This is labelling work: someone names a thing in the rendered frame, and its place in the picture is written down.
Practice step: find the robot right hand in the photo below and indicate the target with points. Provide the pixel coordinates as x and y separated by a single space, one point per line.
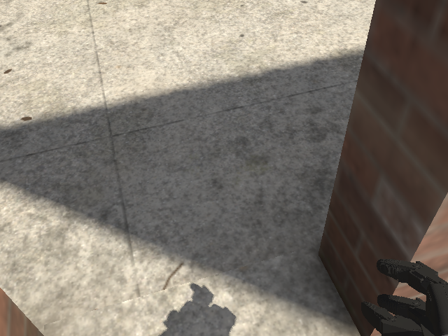
412 317

